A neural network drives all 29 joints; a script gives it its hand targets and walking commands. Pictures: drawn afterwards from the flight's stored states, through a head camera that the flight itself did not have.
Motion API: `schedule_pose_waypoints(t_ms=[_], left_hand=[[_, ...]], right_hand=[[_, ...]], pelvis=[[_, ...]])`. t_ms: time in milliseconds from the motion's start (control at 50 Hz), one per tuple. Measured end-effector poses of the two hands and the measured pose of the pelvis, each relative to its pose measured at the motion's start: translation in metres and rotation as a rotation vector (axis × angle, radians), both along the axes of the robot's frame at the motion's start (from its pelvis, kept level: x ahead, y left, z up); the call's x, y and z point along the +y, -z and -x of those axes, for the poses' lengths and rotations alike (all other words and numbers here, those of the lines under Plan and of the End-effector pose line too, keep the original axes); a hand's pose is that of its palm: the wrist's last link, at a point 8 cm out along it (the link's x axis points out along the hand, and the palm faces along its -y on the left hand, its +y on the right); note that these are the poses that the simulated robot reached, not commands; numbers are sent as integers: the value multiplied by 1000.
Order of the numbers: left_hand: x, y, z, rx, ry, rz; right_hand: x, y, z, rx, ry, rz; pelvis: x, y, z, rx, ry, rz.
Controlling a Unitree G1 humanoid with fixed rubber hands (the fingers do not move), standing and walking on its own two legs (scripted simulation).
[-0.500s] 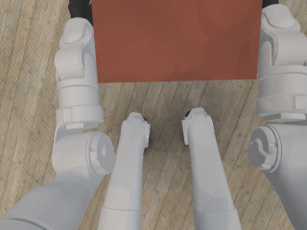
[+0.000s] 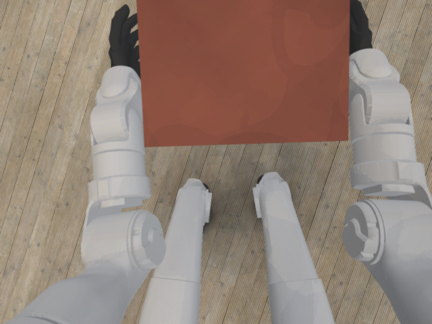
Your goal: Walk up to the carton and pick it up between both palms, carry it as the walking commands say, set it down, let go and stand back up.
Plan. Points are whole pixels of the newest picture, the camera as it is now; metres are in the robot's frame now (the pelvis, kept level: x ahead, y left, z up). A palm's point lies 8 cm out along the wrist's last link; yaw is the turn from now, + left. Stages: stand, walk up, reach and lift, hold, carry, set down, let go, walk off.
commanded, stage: reach and lift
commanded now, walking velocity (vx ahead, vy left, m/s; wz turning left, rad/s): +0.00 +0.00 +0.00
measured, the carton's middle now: (235, 59) +0.51 -0.01 -0.12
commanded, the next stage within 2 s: none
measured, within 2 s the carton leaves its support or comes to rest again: neither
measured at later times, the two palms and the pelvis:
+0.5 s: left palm (85, 45) +0.47 +0.16 +0.04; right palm (393, 35) +0.47 -0.18 +0.03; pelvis +0.04 +0.00 +0.06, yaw +0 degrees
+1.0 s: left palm (27, 33) +0.45 +0.16 +0.12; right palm out of the picture +0.44 -0.17 +0.10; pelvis +0.13 +0.01 +0.13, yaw -1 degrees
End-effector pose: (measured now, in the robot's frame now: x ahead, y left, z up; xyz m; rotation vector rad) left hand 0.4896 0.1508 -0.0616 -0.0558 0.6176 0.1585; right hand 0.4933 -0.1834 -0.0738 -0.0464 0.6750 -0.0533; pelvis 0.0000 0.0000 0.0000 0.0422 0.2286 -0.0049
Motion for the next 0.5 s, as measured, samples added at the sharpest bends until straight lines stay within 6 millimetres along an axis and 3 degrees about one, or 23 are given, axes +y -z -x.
schedule_pose_waypoints(t_ms=[300, 420, 500], left_hand=[[3, -48, 11, 16, 21, 4], [4, -80, 12, 5, 25, -1], [5, -104, 15, 33, 27, 6]], right_hand=[[3, -45, 19, 18, 14, 0], [3, -76, 21, 9, 11, 0], [4, -101, 24, 36, 12, -30]], pelvis=[[3, -35, -12, -30, 5, 7], [4, -48, -24, -4, 1, 13], [5, -59, -42, 71, 0, 15]])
